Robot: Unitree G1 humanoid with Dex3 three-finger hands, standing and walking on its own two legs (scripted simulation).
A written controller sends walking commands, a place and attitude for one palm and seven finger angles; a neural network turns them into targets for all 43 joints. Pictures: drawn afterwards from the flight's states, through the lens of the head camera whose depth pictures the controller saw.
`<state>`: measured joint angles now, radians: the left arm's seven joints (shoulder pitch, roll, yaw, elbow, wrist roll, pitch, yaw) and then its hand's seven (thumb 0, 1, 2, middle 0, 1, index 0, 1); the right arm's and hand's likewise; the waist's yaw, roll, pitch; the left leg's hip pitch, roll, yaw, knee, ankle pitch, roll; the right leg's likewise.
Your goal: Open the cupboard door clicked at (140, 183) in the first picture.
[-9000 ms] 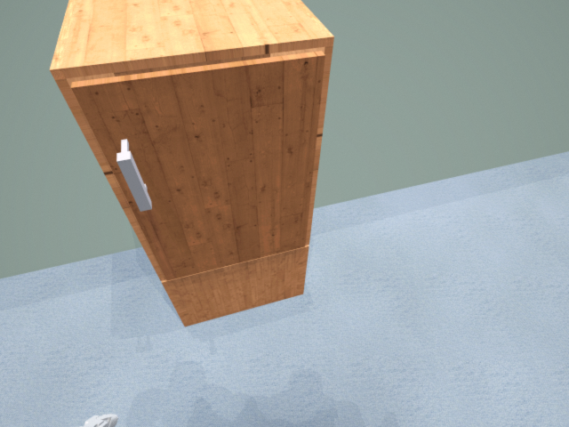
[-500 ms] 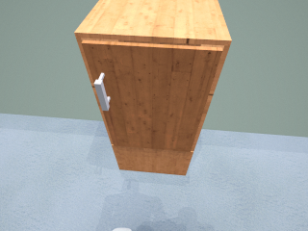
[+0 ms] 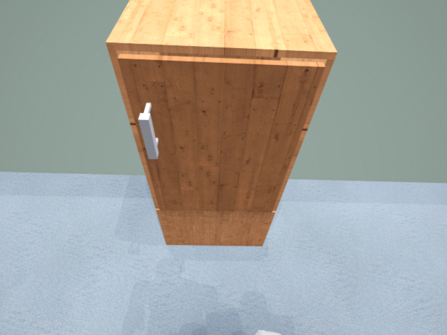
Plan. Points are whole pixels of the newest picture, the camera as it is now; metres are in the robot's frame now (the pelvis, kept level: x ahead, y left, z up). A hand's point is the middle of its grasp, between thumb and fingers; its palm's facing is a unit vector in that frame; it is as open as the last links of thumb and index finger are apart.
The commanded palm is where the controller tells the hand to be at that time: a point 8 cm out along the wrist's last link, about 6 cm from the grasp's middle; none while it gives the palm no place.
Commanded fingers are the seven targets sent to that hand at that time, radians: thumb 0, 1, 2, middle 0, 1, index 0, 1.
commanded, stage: come to a stop and stand still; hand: left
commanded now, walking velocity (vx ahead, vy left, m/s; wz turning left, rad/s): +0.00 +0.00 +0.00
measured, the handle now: (150, 131) +0.55 +0.19 +0.02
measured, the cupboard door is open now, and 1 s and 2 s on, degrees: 0 0 0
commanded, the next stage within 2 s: look again from close up in 0.94 s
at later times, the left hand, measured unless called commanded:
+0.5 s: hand out of the picture +0.09 +0.12 -0.16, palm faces +0.04 -0.97 -0.25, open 7.2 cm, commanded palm none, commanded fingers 0.00 0.90 0.90 -0.20 -0.30 -0.20 -0.30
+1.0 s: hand out of the picture +0.03 +0.07 -0.17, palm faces +0.08 -0.98 -0.19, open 7.3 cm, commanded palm none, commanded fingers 0.00 0.90 0.90 -0.20 -0.30 -0.20 -0.30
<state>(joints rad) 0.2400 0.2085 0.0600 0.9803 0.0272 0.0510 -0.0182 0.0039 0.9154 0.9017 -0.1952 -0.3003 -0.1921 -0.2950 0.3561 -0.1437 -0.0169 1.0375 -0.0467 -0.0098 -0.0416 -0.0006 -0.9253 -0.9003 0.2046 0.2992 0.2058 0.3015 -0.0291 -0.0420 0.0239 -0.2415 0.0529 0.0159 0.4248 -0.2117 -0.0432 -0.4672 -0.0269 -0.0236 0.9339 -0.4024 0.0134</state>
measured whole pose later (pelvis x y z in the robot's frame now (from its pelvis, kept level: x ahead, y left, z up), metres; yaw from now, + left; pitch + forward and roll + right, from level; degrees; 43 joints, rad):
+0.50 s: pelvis +0.04 -0.06 -0.01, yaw +0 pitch +0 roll +1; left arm 0.25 0.14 0.01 1.04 0.01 -0.03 0.03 -0.01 0.94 0.90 -0.20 -0.30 -0.20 -0.30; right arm 0.32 -0.17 0.00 1.04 -0.03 0.00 -0.04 0.02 -0.95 -0.90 0.20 0.30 0.20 0.30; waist -0.02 0.06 -0.02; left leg -0.18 0.03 0.07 0.51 -0.32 -0.02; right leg -0.23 0.03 -0.07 0.55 -0.32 -0.07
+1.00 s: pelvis +0.05 -0.09 +0.00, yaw +1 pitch -1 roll +1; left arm 0.32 0.11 0.00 1.14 0.01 -0.03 0.03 0.01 0.92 0.90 -0.20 -0.30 -0.20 -0.30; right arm 0.31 -0.14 0.01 1.13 -0.01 0.00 -0.04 0.00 -0.91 -0.90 0.20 0.30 0.20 0.30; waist 0.00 0.03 0.00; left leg -0.12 0.08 0.04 0.43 -0.29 -0.06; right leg -0.13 0.08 -0.10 0.42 -0.28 -0.11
